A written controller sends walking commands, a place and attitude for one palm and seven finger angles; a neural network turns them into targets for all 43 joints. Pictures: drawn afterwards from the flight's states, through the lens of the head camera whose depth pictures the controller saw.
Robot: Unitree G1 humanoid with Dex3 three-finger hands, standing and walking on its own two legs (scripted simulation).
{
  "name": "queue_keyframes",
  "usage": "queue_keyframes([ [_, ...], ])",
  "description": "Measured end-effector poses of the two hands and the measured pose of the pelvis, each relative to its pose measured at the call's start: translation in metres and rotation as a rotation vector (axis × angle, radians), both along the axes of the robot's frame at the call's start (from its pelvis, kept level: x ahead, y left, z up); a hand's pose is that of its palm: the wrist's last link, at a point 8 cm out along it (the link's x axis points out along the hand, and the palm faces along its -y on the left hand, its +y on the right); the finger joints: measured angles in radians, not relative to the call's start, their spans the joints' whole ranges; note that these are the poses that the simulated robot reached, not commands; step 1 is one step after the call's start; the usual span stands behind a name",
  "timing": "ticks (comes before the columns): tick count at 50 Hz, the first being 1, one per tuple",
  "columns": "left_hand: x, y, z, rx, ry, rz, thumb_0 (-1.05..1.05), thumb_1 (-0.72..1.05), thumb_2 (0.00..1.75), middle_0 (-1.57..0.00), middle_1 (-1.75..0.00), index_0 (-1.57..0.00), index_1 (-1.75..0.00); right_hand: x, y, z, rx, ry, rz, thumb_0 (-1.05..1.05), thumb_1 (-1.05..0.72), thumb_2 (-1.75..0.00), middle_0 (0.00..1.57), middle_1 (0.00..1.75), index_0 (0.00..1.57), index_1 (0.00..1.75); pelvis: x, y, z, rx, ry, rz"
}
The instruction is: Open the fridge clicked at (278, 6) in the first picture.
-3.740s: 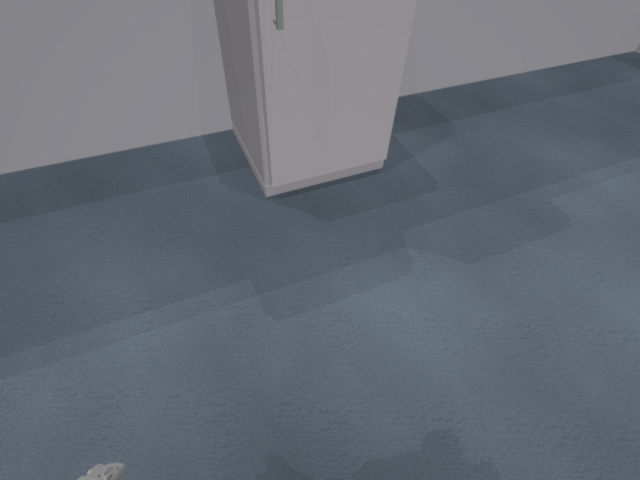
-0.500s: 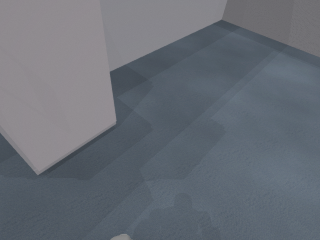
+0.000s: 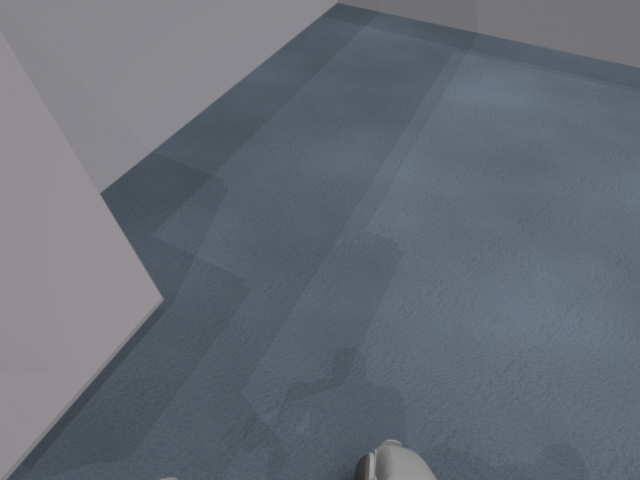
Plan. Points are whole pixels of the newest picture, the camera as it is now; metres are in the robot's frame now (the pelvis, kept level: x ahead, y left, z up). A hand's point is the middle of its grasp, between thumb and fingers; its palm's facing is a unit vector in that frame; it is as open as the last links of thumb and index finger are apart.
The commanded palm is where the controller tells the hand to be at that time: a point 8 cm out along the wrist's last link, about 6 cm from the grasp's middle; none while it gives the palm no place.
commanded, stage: turn to face it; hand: left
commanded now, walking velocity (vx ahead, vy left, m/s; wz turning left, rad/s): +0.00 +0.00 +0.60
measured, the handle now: out of the picture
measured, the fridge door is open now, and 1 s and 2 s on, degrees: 0 0 0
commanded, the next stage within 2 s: take the last steps up to it in 1.78 s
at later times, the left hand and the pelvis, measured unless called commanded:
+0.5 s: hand out of the picture +0.12 +0.22 -0.19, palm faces +0.29 -0.94 -0.17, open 7.3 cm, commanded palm none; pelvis +0.07 +0.01 -0.02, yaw +15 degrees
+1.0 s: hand out of the picture +0.06 +0.19 -0.14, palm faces +0.53 -0.79 -0.30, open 7.4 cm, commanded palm none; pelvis +0.09 -0.04 +0.00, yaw +33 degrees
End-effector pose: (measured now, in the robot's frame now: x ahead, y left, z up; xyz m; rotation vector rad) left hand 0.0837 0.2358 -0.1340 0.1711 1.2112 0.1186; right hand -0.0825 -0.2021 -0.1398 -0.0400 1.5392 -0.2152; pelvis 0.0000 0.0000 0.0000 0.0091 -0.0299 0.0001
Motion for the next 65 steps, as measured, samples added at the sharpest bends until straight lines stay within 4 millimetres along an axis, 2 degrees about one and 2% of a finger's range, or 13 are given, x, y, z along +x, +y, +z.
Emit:
queue_keyframes([
  [4,0.063,-0.02,-0.007,0.032,-0.108,-0.037,0.0,0.91,0.89,-0.19,-0.3,-0.2,-0.3,0.007,-0.007,-0.017,0.048,0.098,-0.029,0.0,-0.91,-0.9,0.2,0.3,0.2,0.3,0.036,-0.019,-0.018,0.011,0.005,0.019],
  [8,0.082,-0.037,-0.001,0.012,-0.147,-0.008,0.0,0.91,0.89,-0.19,-0.3,-0.2,-0.3,0.05,-0.02,-0.021,0.044,0.08,0.013,0.01,-0.91,-0.9,0.2,0.3,0.2,0.3,0.05,-0.024,-0.014,-0.007,-0.004,0.062],
  [12,0.077,-0.045,0.002,-0.015,-0.127,0.048,0.0,0.91,0.89,-0.2,-0.3,-0.2,-0.3,0.115,-0.032,-0.015,0.016,-0.037,0.084,0.01,-0.91,-0.9,0.2,0.3,0.2,0.3,0.059,-0.024,-0.005,-0.013,0.005,0.106],
  [15,0.074,-0.037,0.003,-0.021,-0.142,0.111,-0.02,0.92,0.89,-0.2,-0.3,-0.21,-0.3,0.163,-0.037,-0.008,-0.01,-0.129,0.155,0.0,-0.92,-0.9,0.19,0.3,0.19,0.3,0.063,-0.02,-0.003,-0.019,0.011,0.144],
  [20,0.052,-0.008,-0.009,-0.025,-0.129,0.201,-0.02,0.92,0.89,-0.2,-0.3,-0.21,-0.3,0.233,-0.033,0.006,-0.064,-0.258,0.281,0.0,-0.92,-0.9,0.19,0.3,0.19,0.3,0.066,-0.006,-0.007,-0.037,0.011,0.209],
  [24,0.021,0.024,-0.027,-0.021,-0.079,0.282,-0.01,0.91,0.89,-0.2,-0.3,-0.21,-0.3,0.274,-0.021,0.011,-0.111,-0.346,0.373,0.0,-0.92,-0.9,0.19,0.3,0.19,0.3,0.067,0.01,-0.018,-0.048,0.013,0.252],
  [30,-0.024,0.053,-0.012,0.029,0.013,0.372,0.0,0.91,0.89,-0.19,-0.3,-0.2,-0.3,0.296,-0.005,0.027,-0.114,-0.351,0.458,0.0,-0.91,-0.9,0.2,0.3,0.2,0.3,0.071,0.017,-0.003,-0.044,0.028,0.309],
  [37,-0.054,0.056,0.008,0.086,0.051,0.458,0.0,0.91,0.89,-0.19,-0.3,-0.2,-0.3,0.315,0.004,0.025,-0.063,-0.33,0.531,0.0,-0.91,-0.9,0.2,0.3,0.2,0.3,0.078,0.011,0.006,-0.04,0.033,0.383],
  [42,-0.051,0.038,0.016,0.109,0.023,0.495,0.0,0.91,0.89,-0.19,-0.3,-0.2,-0.3,0.328,-0.005,0.014,-0.025,-0.313,0.572,0.0,-0.91,-0.9,0.2,0.3,0.2,0.3,0.081,-0.006,0.004,-0.031,0.031,0.447],
  [47,-0.047,0.006,0.02,0.143,-0.051,0.53,0.0,0.91,0.89,-0.19,-0.3,-0.2,-0.3,0.35,-0.021,-0.007,0.012,-0.307,0.617,0.0,-0.91,-0.9,0.2,0.3,0.2,0.3,0.085,-0.031,-0.007,-0.016,0.03,0.519],
  [54,-0.07,-0.038,0.027,0.108,-0.044,0.617,0.0,0.9,0.89,-0.2,-0.3,-0.21,-0.3,0.379,-0.022,0.003,0.026,-0.311,0.718,0.01,-0.91,-0.9,0.2,0.3,0.2,0.3,0.085,-0.046,0.004,0.012,0.012,0.627],
  [59,-0.096,-0.055,0.019,0.071,-0.017,0.69,0.0,0.9,0.89,-0.2,-0.3,-0.21,-0.3,0.392,-0.005,0.011,0.022,-0.302,0.806,0.01,-0.91,-0.9,0.19,0.3,0.19,0.3,0.082,-0.048,0.006,0.019,0.022,0.697],
  [65,-0.154,-0.059,-0.002,0.034,0.041,0.811,0.0,0.9,0.89,-0.2,-0.3,-0.21,-0.3,0.406,0.044,0.016,0.016,-0.349,0.95,0.01,-0.91,-0.9,0.19,0.3,0.19,0.3,0.068,-0.036,-0.003,-0.004,0.033,0.784],
])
